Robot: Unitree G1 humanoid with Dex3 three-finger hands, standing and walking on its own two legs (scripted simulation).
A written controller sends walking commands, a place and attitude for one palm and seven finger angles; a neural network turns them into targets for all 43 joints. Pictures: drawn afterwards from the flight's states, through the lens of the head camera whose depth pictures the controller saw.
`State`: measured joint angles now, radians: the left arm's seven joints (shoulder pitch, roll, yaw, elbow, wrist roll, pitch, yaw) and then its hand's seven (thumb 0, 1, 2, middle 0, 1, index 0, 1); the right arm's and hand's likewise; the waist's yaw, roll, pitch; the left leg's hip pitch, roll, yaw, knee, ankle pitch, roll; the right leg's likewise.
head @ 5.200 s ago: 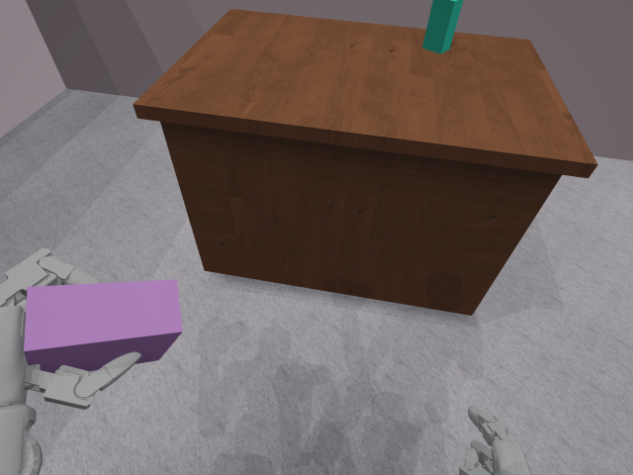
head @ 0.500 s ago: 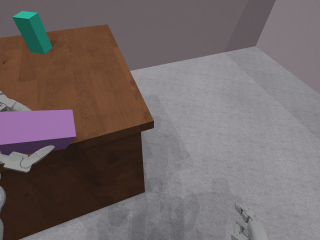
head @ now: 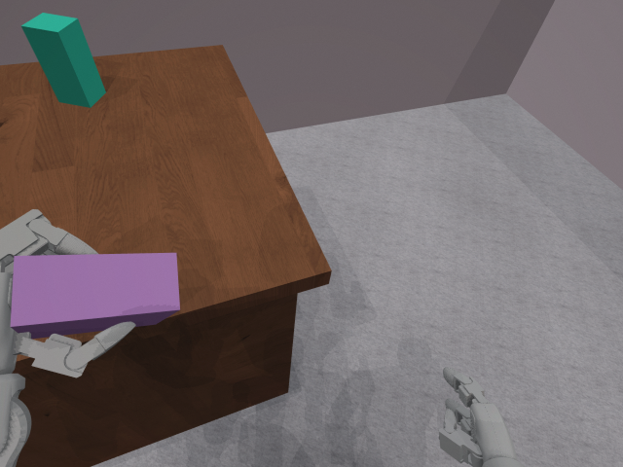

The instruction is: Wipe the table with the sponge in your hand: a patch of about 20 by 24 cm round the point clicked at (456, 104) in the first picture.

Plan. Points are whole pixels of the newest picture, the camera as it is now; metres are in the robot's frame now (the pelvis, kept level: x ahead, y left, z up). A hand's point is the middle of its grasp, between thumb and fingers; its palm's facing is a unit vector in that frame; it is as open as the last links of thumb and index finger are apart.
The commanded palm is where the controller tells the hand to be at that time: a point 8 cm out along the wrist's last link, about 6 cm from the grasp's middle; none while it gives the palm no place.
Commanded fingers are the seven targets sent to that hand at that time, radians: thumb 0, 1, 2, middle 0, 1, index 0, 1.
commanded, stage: shuffle to correct the standing spot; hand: left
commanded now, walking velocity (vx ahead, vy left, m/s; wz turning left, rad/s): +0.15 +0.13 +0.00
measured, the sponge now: (121, 295) +0.24 +0.21 +0.15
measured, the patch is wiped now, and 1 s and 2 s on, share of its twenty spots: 0.00 0.00 0.00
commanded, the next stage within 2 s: come to a stop and stand still in 0.76 s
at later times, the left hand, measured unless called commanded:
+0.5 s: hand (66, 256) +0.26 +0.27 +0.16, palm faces +0.41 -0.83 -0.39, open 9.5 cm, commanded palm +0.20 +0.30 +0.18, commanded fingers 0.00 0.10 1.30 -1.20 -1.60 -1.20 -1.60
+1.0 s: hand (31, 211) +0.30 +0.32 +0.18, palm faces +0.40 -0.83 -0.39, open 9.5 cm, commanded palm +0.24 +0.37 +0.18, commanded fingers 0.00 0.10 1.30 -1.20 -1.60 -1.20 -1.60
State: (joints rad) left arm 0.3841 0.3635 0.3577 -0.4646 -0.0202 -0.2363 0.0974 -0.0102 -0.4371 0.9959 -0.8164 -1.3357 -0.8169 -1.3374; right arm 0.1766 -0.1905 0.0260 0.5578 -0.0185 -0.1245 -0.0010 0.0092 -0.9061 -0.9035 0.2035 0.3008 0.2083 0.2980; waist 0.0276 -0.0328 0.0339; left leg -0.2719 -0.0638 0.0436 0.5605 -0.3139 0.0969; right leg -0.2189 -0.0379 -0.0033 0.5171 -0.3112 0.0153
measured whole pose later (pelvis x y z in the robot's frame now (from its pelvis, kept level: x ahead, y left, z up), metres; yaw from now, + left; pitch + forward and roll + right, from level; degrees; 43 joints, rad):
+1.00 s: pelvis +0.08 +0.09 -0.01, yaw +0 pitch -1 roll +1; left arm 0.43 0.36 0.36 -0.55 -0.02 -0.22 0.15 -0.01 -0.44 1.00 -0.81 -1.34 -0.81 -1.34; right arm 0.19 -0.26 -0.06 0.59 0.00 -0.10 -0.07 0.01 -0.91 -0.90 0.20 0.30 0.20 0.30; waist 0.02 -0.04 0.08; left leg -0.32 0.07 0.02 0.61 -0.26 -0.04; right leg -0.30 -0.13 -0.08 0.70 -0.37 0.05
